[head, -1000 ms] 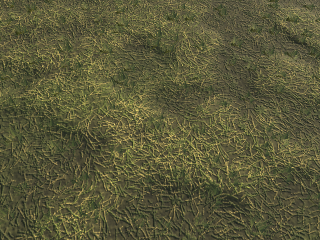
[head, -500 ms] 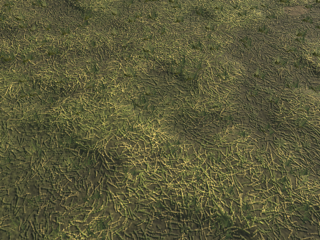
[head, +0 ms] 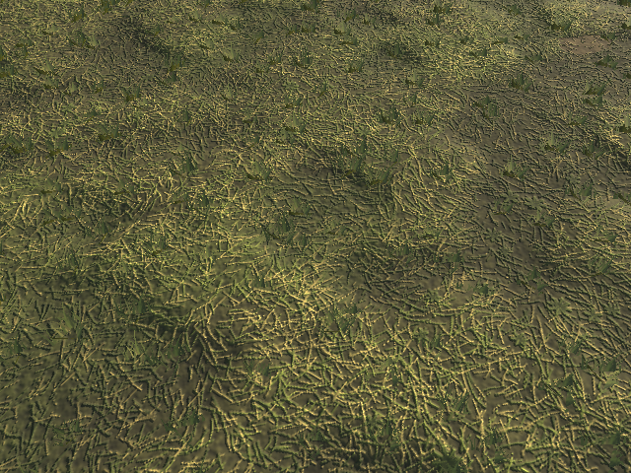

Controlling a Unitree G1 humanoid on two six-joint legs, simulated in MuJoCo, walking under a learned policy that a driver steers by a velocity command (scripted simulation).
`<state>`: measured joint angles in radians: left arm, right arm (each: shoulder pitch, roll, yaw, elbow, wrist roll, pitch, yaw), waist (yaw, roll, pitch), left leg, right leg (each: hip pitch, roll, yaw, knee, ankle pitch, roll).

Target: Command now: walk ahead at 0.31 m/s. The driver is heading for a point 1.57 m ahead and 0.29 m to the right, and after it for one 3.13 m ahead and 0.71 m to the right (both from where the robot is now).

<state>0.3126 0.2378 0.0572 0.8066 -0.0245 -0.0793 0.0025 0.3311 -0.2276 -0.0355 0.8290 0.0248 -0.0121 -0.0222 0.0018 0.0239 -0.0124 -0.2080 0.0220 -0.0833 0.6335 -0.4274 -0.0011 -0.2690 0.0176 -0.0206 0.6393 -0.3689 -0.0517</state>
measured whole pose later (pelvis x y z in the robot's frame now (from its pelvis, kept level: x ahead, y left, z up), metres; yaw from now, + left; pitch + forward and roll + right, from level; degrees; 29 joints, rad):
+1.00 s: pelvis +0.50 +0.01 -0.01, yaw -6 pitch +3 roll +1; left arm 0.06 0.25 0.03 0.69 -0.02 -0.08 -0.06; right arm 0.37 -0.29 -0.05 0.91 0.00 -0.04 -0.01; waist -0.06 -0.01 0.02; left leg 0.07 0.00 0.12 0.43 -0.48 0.01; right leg -0.53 0.01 -0.04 0.55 -0.07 -0.09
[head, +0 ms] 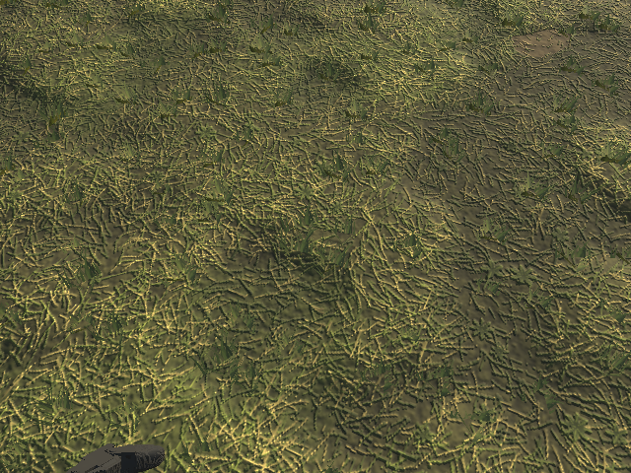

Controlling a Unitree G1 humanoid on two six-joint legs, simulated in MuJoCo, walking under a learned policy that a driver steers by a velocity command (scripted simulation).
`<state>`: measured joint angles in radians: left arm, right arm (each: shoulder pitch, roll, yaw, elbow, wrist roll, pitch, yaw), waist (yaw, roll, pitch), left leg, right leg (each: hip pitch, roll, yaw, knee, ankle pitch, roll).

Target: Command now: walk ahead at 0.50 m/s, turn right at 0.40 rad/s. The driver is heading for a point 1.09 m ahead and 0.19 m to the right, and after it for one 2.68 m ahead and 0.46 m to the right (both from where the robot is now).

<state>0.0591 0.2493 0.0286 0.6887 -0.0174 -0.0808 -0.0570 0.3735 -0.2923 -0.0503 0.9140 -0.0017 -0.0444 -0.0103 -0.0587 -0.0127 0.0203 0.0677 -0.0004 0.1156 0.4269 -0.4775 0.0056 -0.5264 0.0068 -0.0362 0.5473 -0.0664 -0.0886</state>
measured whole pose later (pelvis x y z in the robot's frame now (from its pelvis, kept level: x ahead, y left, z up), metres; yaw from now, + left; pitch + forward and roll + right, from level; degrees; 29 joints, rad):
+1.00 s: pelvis +0.53 -0.10 +0.01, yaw -22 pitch +2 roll +1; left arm 0.03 0.26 0.03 0.61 -0.01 -0.08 -0.03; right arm 0.42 -0.30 -0.05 0.90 0.02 -0.05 0.01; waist -0.10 -0.01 0.02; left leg -0.02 0.03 0.04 0.49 -0.43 -0.01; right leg -0.47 -0.01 -0.02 0.52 -0.10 -0.07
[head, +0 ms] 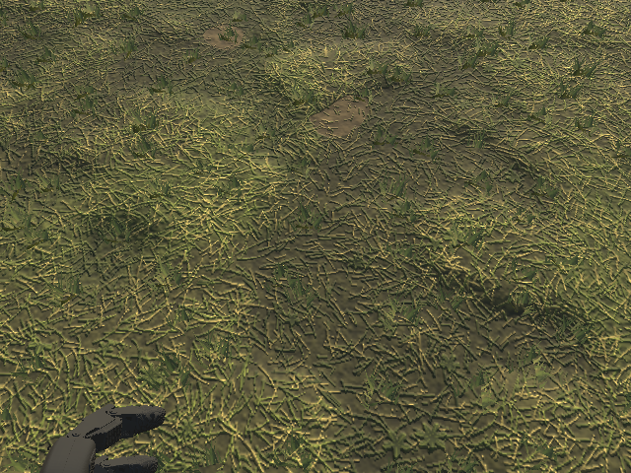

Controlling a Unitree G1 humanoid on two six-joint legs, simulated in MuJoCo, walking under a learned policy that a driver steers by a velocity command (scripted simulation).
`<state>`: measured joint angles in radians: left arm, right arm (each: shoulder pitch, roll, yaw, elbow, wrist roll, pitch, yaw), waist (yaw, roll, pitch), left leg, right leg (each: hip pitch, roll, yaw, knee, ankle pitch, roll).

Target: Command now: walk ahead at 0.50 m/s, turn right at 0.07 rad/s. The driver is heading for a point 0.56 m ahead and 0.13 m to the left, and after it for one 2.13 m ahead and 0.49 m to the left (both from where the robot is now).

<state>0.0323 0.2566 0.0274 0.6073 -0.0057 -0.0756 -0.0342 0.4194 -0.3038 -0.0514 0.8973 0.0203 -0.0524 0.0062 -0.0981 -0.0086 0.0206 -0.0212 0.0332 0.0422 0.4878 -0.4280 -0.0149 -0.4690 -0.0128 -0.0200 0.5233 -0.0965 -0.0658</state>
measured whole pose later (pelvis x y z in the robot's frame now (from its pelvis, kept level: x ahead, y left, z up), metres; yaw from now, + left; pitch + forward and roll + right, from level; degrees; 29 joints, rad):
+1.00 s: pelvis +0.55 +0.09 +0.00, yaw +26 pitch +2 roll +1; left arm 0.06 0.28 0.04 0.69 0.00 -0.12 -0.03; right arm 0.38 -0.30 -0.07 0.75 0.02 -0.03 -0.01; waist -0.08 -0.03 0.00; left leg -0.05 -0.10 -0.20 0.46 -0.44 0.05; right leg -0.47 0.00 0.04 0.46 -0.02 -0.01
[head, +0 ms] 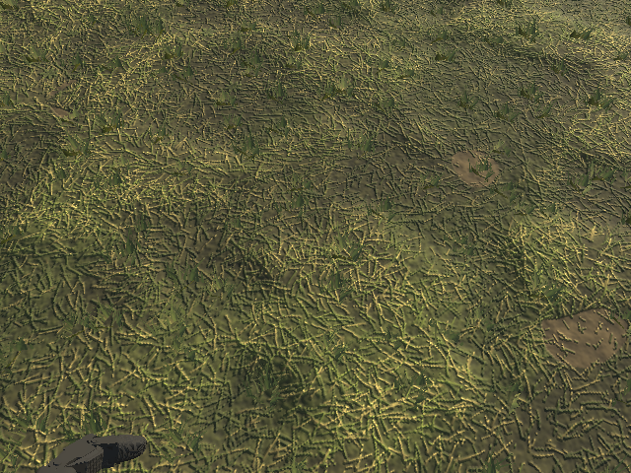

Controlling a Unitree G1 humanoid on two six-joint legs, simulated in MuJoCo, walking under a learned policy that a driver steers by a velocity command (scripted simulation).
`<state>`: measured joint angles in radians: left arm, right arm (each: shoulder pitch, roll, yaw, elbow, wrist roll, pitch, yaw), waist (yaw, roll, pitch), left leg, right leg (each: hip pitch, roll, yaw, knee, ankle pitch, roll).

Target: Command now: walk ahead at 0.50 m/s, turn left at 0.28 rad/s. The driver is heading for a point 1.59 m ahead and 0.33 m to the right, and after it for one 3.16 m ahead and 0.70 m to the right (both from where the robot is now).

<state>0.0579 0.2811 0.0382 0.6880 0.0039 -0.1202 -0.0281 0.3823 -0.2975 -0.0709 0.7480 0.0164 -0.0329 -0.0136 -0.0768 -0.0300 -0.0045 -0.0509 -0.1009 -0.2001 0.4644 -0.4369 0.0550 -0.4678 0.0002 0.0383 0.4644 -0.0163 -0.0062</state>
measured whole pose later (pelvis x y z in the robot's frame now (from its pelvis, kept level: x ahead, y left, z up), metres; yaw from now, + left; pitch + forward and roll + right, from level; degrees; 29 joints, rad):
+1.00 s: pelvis +0.52 +0.01 +0.00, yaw -14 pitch +1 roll +2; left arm 0.08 0.26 0.05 0.70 -0.02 -0.02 -0.06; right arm 0.33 -0.28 -0.08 0.86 0.01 -0.06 -0.01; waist -0.08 -0.03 0.04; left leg 0.11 0.00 0.27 0.25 -0.37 -0.02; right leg -0.60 -0.07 -0.03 0.64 -0.06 -0.06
